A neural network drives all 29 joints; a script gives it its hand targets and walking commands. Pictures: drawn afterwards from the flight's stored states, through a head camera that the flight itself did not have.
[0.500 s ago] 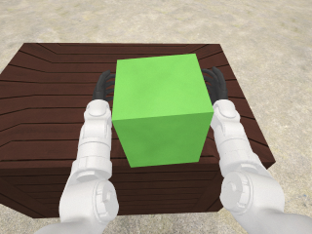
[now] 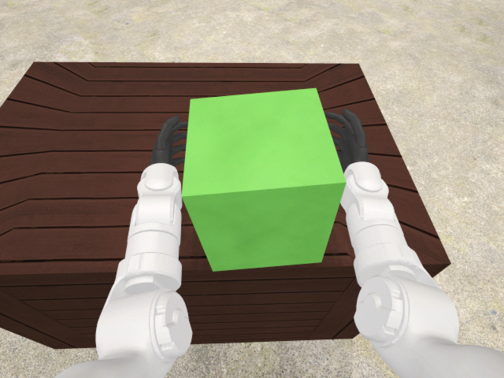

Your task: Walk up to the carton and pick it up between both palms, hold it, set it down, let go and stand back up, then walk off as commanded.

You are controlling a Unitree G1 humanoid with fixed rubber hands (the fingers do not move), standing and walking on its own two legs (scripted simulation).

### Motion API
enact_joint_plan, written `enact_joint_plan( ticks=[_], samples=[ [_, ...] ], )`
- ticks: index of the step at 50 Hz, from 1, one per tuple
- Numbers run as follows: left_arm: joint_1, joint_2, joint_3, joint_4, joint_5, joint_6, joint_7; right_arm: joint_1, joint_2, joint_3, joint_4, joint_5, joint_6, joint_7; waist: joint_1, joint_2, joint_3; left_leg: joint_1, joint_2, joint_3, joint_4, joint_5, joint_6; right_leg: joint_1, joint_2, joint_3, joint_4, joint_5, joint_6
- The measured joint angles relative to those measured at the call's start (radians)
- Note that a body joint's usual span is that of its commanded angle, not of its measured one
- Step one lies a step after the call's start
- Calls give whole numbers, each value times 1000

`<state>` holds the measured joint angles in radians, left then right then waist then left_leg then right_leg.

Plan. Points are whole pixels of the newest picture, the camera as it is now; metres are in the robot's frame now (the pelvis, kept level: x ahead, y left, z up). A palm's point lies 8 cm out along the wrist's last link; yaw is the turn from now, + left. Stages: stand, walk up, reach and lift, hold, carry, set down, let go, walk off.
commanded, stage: set down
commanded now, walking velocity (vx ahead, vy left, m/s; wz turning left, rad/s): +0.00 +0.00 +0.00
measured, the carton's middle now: (260, 186) +0.42 +0.02 +0.03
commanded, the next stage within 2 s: none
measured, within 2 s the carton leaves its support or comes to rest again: rests again in 1.88 s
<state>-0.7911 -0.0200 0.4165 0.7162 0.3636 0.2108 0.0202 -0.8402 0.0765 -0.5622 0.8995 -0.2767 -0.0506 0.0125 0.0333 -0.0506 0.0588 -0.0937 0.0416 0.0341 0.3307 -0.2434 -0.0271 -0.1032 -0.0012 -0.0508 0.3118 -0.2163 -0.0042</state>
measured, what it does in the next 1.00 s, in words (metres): stands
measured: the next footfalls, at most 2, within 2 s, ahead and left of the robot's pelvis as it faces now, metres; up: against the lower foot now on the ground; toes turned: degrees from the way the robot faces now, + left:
none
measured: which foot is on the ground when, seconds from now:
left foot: down 0.00-1.00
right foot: down 0.00-1.00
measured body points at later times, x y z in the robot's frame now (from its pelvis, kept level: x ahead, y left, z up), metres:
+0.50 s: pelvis +0.00 +0.00 +0.00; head +0.03 +0.02 +0.45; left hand +0.42 +0.18 +0.10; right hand +0.43 -0.13 +0.11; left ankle -0.05 +0.13 -0.75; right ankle -0.03 -0.11 -0.75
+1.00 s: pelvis +0.00 +0.00 +0.00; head +0.04 +0.03 +0.45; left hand +0.42 +0.18 +0.09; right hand +0.44 -0.13 +0.11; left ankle -0.05 +0.13 -0.75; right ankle -0.03 -0.11 -0.75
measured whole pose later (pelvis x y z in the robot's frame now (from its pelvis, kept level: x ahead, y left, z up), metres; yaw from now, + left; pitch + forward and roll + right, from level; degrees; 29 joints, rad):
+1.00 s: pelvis +0.00 +0.00 +0.00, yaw +0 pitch +1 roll +0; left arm -0.79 -0.06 0.50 0.74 0.36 0.14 0.01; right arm -0.84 0.08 -0.61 0.90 -0.33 -0.06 0.04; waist 0.03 -0.05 0.06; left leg -0.10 0.04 0.03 0.33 -0.25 -0.03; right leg -0.10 0.00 -0.05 0.31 -0.22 0.00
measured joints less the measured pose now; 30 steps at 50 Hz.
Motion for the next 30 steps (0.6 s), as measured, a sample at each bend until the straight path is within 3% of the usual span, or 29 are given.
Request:
enact_joint_plan(
  ticks=[30],
  samples=[
    [0,-28,58,17,0,-47,-1,0,7,-40,0,-43,-13,19,0,3,-3,-2,0,0,0,-1,0,-2,0,-1,0,-1,2]
  ],
)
